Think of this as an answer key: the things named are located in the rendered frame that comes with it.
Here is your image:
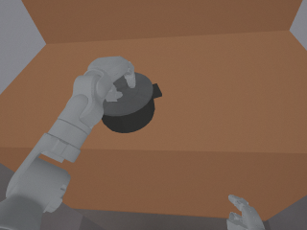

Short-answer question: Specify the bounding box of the robot left forearm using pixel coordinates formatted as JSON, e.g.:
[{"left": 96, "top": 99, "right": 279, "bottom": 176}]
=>
[{"left": 6, "top": 68, "right": 112, "bottom": 197}]

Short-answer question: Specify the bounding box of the left robot upper arm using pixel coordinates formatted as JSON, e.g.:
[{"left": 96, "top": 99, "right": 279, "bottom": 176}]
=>
[{"left": 0, "top": 157, "right": 71, "bottom": 230}]

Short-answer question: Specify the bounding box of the lid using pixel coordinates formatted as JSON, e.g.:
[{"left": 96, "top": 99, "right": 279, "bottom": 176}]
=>
[{"left": 103, "top": 72, "right": 154, "bottom": 117}]

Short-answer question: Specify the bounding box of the robot right hand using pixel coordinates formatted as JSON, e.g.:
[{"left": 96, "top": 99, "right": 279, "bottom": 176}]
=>
[{"left": 226, "top": 195, "right": 265, "bottom": 230}]

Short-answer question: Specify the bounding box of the robot left hand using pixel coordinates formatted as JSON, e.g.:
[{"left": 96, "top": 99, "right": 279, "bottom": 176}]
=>
[{"left": 87, "top": 56, "right": 136, "bottom": 102}]

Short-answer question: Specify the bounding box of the knob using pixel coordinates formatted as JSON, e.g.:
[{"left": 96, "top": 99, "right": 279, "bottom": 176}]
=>
[{"left": 113, "top": 79, "right": 128, "bottom": 92}]

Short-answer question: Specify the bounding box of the table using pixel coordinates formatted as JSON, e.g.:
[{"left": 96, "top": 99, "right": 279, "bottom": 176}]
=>
[{"left": 0, "top": 0, "right": 307, "bottom": 221}]

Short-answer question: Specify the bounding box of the pot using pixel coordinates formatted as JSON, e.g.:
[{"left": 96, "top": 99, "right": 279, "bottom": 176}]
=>
[{"left": 102, "top": 83, "right": 162, "bottom": 133}]

